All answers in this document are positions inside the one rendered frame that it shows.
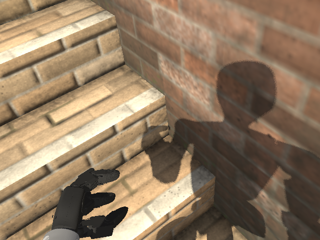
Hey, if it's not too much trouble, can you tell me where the stairs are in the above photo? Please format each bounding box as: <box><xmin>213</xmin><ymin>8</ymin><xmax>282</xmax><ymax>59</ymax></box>
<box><xmin>0</xmin><ymin>0</ymin><xmax>247</xmax><ymax>240</ymax></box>

